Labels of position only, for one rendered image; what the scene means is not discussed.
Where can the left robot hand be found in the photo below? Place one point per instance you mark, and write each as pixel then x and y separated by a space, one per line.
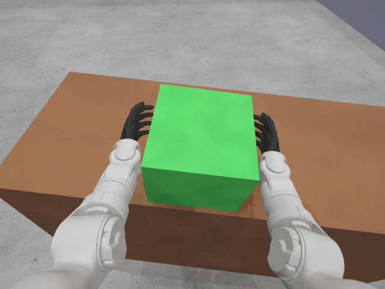
pixel 132 125

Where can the carton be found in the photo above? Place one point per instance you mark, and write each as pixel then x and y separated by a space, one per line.
pixel 201 149

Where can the right robot hand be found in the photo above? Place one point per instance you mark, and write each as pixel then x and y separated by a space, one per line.
pixel 269 139

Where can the pedestal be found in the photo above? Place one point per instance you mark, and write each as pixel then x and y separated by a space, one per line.
pixel 335 151

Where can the left robot upper arm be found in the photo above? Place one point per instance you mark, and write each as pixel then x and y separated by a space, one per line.
pixel 85 249

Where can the robot left forearm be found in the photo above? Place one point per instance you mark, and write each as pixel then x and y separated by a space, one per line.
pixel 116 187

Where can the right robot upper arm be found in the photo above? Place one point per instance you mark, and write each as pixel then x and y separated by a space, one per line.
pixel 307 260

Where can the robot right forearm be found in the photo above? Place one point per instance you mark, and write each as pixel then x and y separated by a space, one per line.
pixel 280 199

